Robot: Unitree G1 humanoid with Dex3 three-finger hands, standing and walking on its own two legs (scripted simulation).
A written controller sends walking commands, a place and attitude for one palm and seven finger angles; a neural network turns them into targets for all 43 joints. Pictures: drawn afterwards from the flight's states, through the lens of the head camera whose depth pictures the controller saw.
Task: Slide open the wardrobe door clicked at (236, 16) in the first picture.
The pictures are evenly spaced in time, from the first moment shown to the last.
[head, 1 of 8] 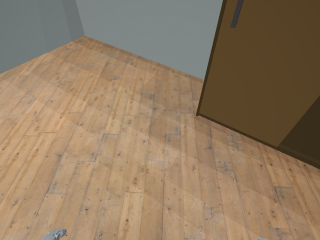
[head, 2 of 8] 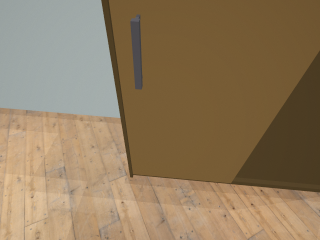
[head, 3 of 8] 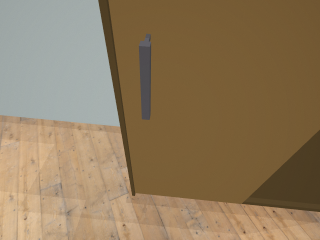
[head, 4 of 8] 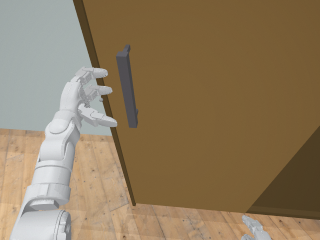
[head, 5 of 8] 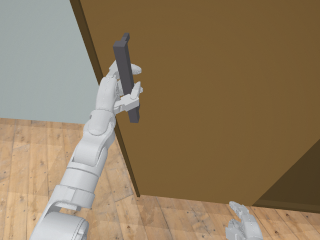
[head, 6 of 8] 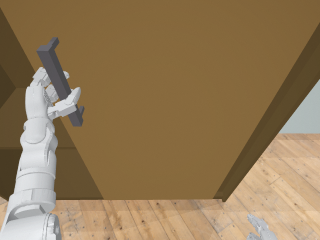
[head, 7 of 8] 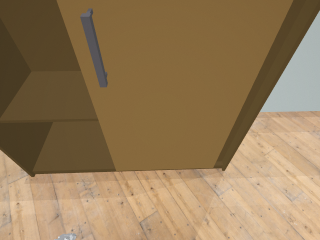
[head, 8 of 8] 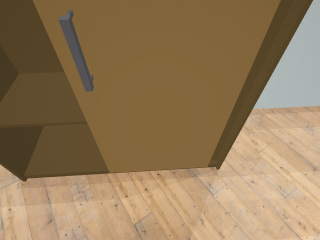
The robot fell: no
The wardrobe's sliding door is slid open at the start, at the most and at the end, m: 0.00 0.56 0.55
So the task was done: yes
